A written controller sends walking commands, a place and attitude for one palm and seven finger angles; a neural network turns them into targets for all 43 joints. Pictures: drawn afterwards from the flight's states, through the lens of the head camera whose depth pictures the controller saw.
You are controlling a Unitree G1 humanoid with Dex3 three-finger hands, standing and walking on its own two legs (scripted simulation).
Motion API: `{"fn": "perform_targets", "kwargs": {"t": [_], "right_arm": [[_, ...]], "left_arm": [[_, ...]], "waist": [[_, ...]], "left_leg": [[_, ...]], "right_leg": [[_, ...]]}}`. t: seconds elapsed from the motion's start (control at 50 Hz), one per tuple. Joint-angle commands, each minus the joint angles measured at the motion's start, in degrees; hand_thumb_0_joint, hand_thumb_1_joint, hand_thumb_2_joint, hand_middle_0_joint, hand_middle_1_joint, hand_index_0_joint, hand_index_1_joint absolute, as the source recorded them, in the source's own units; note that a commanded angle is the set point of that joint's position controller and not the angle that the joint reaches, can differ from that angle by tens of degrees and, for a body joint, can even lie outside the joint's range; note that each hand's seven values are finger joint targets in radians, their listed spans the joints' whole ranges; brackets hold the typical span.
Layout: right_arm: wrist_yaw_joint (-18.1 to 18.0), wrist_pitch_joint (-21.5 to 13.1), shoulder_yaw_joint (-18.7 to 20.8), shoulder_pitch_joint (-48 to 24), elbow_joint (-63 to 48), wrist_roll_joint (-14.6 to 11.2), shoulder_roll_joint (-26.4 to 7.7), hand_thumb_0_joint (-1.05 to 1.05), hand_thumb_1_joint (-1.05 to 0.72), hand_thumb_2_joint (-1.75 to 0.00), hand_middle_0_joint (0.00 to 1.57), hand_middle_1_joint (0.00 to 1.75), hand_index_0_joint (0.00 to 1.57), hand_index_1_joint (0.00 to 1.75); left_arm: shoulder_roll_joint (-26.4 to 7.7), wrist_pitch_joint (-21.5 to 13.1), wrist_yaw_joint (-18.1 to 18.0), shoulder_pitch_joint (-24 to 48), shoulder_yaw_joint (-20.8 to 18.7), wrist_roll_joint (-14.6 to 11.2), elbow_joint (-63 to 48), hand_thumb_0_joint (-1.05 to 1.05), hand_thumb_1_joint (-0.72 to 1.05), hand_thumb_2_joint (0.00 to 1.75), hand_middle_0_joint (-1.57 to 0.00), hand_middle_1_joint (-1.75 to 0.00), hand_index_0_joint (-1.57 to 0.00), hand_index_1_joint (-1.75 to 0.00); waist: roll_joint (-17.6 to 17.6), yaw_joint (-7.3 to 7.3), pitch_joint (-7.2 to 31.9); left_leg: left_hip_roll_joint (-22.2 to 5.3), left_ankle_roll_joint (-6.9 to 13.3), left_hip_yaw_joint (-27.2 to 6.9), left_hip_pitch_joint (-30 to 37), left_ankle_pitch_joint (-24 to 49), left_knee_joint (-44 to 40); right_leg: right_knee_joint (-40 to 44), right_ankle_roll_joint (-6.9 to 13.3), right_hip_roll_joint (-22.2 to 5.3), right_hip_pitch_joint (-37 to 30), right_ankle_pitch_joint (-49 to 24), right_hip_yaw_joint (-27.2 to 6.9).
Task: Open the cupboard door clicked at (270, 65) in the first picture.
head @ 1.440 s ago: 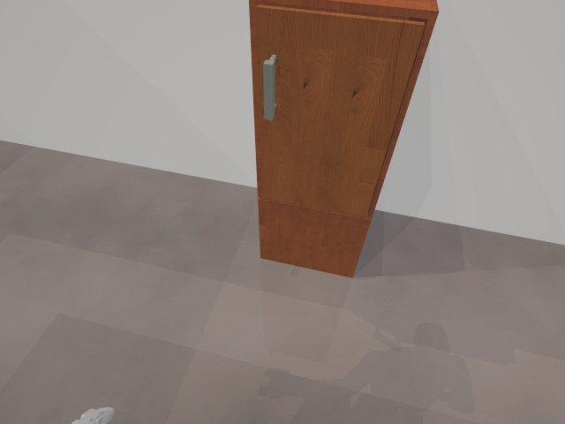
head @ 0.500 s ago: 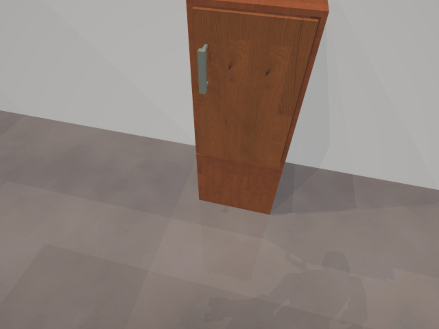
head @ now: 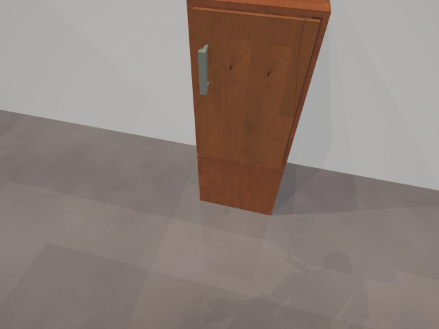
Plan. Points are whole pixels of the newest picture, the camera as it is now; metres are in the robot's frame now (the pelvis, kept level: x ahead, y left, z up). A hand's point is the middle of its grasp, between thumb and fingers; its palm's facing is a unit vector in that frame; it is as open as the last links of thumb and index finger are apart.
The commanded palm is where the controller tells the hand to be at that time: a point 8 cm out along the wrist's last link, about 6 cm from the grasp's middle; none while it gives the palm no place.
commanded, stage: turn to face it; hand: left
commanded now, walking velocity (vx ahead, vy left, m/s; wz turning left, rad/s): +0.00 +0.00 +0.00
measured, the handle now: (204, 70) +0.85 +0.10 +0.05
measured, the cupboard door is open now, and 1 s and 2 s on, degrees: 0 0 0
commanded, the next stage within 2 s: take the last steps up to it in 0.48 s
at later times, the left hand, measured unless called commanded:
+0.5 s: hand out of the picture +0.05 +0.20 -0.18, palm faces -0.08 -0.97 -0.25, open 7.4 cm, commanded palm none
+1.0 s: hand out of the picture +0.05 +0.22 -0.19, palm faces -0.10 -0.98 -0.17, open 7.4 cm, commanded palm none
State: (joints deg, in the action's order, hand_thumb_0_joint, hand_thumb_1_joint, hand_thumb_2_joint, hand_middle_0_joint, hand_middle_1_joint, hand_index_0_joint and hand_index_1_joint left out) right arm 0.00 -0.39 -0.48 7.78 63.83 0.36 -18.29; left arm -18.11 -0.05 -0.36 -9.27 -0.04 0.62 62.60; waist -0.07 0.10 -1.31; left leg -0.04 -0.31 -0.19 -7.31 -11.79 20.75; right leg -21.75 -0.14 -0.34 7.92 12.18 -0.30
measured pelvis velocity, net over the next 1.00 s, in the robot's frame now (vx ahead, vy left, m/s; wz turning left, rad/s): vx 0.05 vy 0.04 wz -0.17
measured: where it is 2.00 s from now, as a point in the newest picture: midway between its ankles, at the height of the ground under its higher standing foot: outside the picture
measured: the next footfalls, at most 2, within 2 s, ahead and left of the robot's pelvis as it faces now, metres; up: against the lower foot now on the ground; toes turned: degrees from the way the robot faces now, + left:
right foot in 1.40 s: +0.31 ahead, -0.10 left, +0.00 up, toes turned -19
left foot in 1.88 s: +0.35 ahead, +0.12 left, +0.00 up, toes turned -5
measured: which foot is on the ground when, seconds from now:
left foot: down 0.00-1.00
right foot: down 0.00-0.92, up 0.94-1.00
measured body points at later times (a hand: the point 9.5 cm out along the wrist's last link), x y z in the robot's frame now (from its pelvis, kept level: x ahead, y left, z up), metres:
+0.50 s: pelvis -0.01 +0.00 -0.01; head +0.01 +0.00 +0.44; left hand +0.06 +0.25 -0.16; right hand +0.02 -0.26 -0.16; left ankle -0.01 +0.12 -0.75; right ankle +0.00 -0.12 -0.75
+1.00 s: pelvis +0.05 +0.04 -0.01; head +0.04 +0.06 +0.44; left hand +0.06 +0.27 -0.18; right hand +0.00 -0.21 -0.15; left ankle +0.03 +0.12 -0.75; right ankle +0.00 -0.10 -0.71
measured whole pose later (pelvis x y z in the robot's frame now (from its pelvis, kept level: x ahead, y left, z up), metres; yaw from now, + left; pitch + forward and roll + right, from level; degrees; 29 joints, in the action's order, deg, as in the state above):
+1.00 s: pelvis +0.05 +0.04 -0.01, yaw -10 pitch +0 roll -1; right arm -0.7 -2.9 2.0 20.4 60.8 1.1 -10.7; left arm -10.4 1.5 -0.1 -22.1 -3.7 1.5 62.4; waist -1.7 -0.3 2.1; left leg -0.4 3.2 7.7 -10.1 -19.3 29.3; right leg -49.4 1.9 0.9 20.3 23.7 -3.1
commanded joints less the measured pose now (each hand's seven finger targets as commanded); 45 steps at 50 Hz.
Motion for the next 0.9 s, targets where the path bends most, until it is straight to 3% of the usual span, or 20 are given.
{"fn": "perform_targets", "kwargs": {"t": [0.0, 0.14, 0.26, 0.34, 0.52, 0.56, 0.58, 0.62, 0.64, 0.66, 0.68, 0.7, 0.72, 0.74, 0.78, 0.84, 0.86, 0.88], "right_arm": [[-1.0, -1.4, 2.3, -2.1, -3.2, 0.2, -11.0, 0.00, -0.90, -0.90, 0.20, 0.30, 0.20, 0.30], [-1.2, -1.4, 2.4, -1.7, -3.3, 0.2, -11.1, 0.00, -0.90, -0.90, 0.20, 0.30, 0.20, 0.30], [-1.5, -0.4, 1.7, 1.6, -3.3, 0.3, -5.4, 0.00, -0.90, -0.90, 0.20, 0.30, 0.20, 0.30], [-1.7, 0.0, 2.3, 2.7, -4.2, 0.3, -4.9, 0.00, -0.90, -0.90, 0.20, 0.30, 0.20, 0.30], [-2.0, 0.4, 3.8, 3.5, -6.2, 0.4, -3.8, 0.00, -0.90, -0.90, 0.20, 0.30, 0.20, 0.30], [-2.0, 0.4, 4.1, 4.1, -6.3, 0.3, -3.1, 0.00, -0.90, -0.90, 0.20, 0.30, 0.20, 0.30], [-1.8, 0.3, 4.0, 4.7, -6.2, 0.5, -2.8, 0.00, -0.90, -0.90, 0.20, 0.30, 0.20, 0.30], [-1.2, 0.3, 4.1, 5.3, -6.1, 0.8, -2.0, 0.00, -0.90, -0.90, 0.20, 0.30, 0.20, 0.30], [-0.9, 0.4, 4.1, 5.7, -6.2, 0.9, -1.5, 0.00, -0.90, -0.90, 0.20, 0.30, 0.20, 0.30], [-0.7, 0.4, 4.0, 5.6, -6.3, 1.0, -0.4, 0.00, -0.90, -0.90, 0.20, 0.30, 0.20, 0.30], [-0.5, 0.4, 3.7, 6.2, -6.4, 0.9, 1.1, 0.00, -0.90, -0.90, 0.20, 0.30, 0.20, 0.30], [-0.4, 0.1, 3.6, 6.2, -6.4, 1.0, 1.7, 0.00, -0.90, -0.90, 0.20, 0.30, 0.20, 0.30], [-0.2, -0.3, 3.7, 6.1, -6.6, 0.9, 1.6, 0.00, -0.90, -0.90, 0.20, 0.30, 0.20, 0.30], [-0.2, -0.8, 3.7, 6.5, -6.6, 0.9, 1.8, 0.00, -0.90, -0.90, 0.20, 0.30, 0.20, 0.30], [0.2, -1.6, 3.6, 7.8, -6.5, 0.8, 2.7, 0.00, -0.90, -0.90, 0.20, 0.30, 0.20, 0.30], [-0.1, -2.5, 2.9, 13.8, -4.3, 0.4, 5.1, 0.00, -0.90, -0.90, 0.20, 0.30, 0.20, 0.30], [-0.6, -2.9, 2.9, 16.8, -3.2, 0.2, 4.4, 0.00, -0.90, -0.90, 0.20, 0.30, 0.20, 0.30], [-1.3, -3.2, 3.7, 20.7, -2.1, 0.4, 1.3, 0.00, -0.90, -0.90, 0.20, 0.30, 0.20, 0.30]], "left_arm": [[-11.2, -1.5, -0.5, 1.7, -2.0, 0.1, -3.4, 0.00, 0.90, 0.90, -0.20, -0.30, -0.20, -0.30], [-11.3, -1.3, -0.4, 2.0, -2.2, 0.1, -3.6, 0.00, 0.90, 0.90, -0.20, -0.30, -0.20, -0.30], [-6.1, 0.3, -0.6, -1.0, -1.6, 0.1, -3.6, 0.00, 0.90, 0.90, -0.20, -0.30, -0.20, -0.30], [-5.7, 0.8, -0.6, -2.0, -2.0, 0.2, -4.7, 0.00, 0.90, 0.90, -0.20, -0.30, -0.20, -0.30], [-3.0, 1.6, -0.2, -3.6, -3.1, 0.5, -7.3, 0.00, 0.90, 0.90, -0.20, -0.30, -0.20, -0.30], [-2.2, 1.4, -0.3, -4.2, -3.1, 0.6, -7.6, 0.00, 0.90, 0.90, -0.20, -0.30, -0.20, -0.30], [-1.8, 1.2, -0.2, -5.6, -3.2, 0.7, -7.4, 0.00, 0.90, 0.90, -0.20, -0.30, -0.20, -0.30], [-1.8, 1.0, 0.2, -7.2, -3.4, 1.1, -7.2, 0.00, 0.90, 0.90, -0.20, -0.30, -0.20, -0.30], [-2.4, 0.9, 0.2, -8.1, -3.6, 1.3, -7.1, 0.00, 0.90, 0.90, -0.20, -0.30, -0.20, -0.30], [-3.2, 0.9, 0.2, -9.5, -4.0, 1.4, -6.9, 0.00, 0.90, 0.90, -0.20, -0.30, -0.20, -0.30], [-4.4, 0.8, 0.0, -11.2, -4.5, 1.2, -6.5, 0.00, 0.90, 0.90, -0.20, -0.30, -0.20, -0.30], [-4.8, 0.3, -0.3, -12.4, -4.7, 0.8, -6.2, 0.00, 0.90, 0.90, -0.20, -0.30, -0.20, -0.30], [-4.5, -0.2, -0.5, -12.5, -4.9, 0.7, -6.1, 0.00, 0.90, 0.90, -0.20, -0.30, -0.20, -0.30], [-3.9, -0.7, -0.7, -12.8, -4.9, 0.7, -5.8, 0.00, 0.90, 0.90, -0.20, -0.30, -0.20, -0.30], [-3.1, -1.4, -0.7, -10.9, -4.9, 1.1, -6.2, 0.00, 0.90, 0.90, -0.20, -0.30, -0.20, -0.30], [-1.8, -1.5, -0.5, -9.4, -4.8, 0.7, -6.1, 0.00, 0.90, 0.90, -0.20, -0.30, -0.20, -0.30], [-0.6, -1.2, -0.3, -9.4, -4.6, 0.4, -6.0, 0.00, 0.90, 0.90, -0.20, -0.30, -0.20, -0.30], [1.6, -1.1, 0.0, -9.3, -4.3, 0.3, -6.4, 0.00, 0.90, 0.90, -0.20, -0.30, -0.20, -0.30]], "waist": [[0.3, -0.01, 2.2], [-0.2, -0.13, 2.1], [-0.1, -0.29, 1.9], [-0.1, -0.35, 2.2], [2.4, 0.03, -0.1], [2.3, 0.06, 1.5], [2.3, 0.43, 2.6], [-0.1, 1.04, 0.7], [-3.2, 1.42, -0.1], [-6.9, 1.99, -2.4], [-12.3, 2.23, -3.6], [-13.6, 2.64, -4.5], [-12.3, 2.25, -4.7], [-10.2, 1.83, -4.3], [-8.5, 0.80, -3.0], [-6.3, -1.72, -1.5], [-4.3, -2.58, -1.1], [4.5, -4.07, -0.7]], "left_leg": [[-6.4, 1.3, -4.8, 0.4, 8.4, -3.2], [-6.9, 1.2, -4.1, 1.1, 8.0, -3.1], [-7.0, 0.3, -1.5, 0.6, 7.4, -0.2], [-7.4, 0.3, -0.5, 0.0, 7.0, 1.7], [-9.6, 1.9, -1.3, -3.8, -2.7, 1.8], [-9.8, 2.3, -1.3, -4.2, -3.2, 2.2], [-9.5, 2.3, -1.0, -3.9, -8.3, 2.2], [-7.5, 2.3, -0.7, -7.4, -22.0, 2.8], [-5.9, 2.1, 0.3, -9.6, -24.4, 6.0], [-3.5, 1.4, 2.7, -13.2, -24.2, 11.5], [-1.2, 0.7, 5.2, -16.9, -20.4, 19.0], [-1.1, 0.6, 5.1, -18.9, -16.9, 24.5], [-2.0, 0.8, 3.1, -20.6, -16.2, 27.6], [-2.6, 1.0, 2.3, -21.4, -16.5, 28.2], [-3.4, 1.1, 1.9, -18.3, -16.5, 23.0], [-0.8, 0.8, 5.7, -1.9, -7.0, 7.4], [-1.1, 0.6, 5.0, 4.5, -6.2, 3.2], [-6.7, 2.2, -3.0, 10.9, -12.4, -1.9]], "right_leg": [[3.7, 1.4, -6.4, 0.0, -9.3, -5.4], [3.7, 1.6, -5.9, 0.6, -9.7, -6.0], [0.7, 1.1, -5.6, 3.1, -12.3, -7.1], [-1.7, 1.4, -4.9, 4.5, -13.7, -8.1], [-6.9, 1.7, -1.9, 10.4, -6.7, -8.4], [-7.9, 1.7, -1.6, 9.7, -6.6, -8.3], [-7.2, 2.0, -1.4, 9.0, -1.0, -8.7], [-3.0, 3.0, -1.6, 9.7, 17.6, -11.9], [-0.1, 4.1, -2.6, 9.6, 24.2, -15.0], [4.1, 5.6, -5.0, 10.0, 30.4, -20.3], [9.9, 7.9, -9.1, 8.9, 35.9, -27.7], [13.5, 10.3, -12.6, 8.0, 35.2, -32.7], [13.6, 11.9, -13.7, 6.5, 30.8, -33.5], [12.2, 12.8, -14.2, 4.9, 27.4, -32.9], [9.0, 12.3, -12.8, 5.0, 19.3, -26.6], [4.5, 9.2, -7.6, 12.6, 15.0, -18.2], [0.6, 7.8, -5.0, 16.7, 15.2, -15.7], [-9.0, 5.8, -1.3, 23.5, 14.9, -12.0]]}}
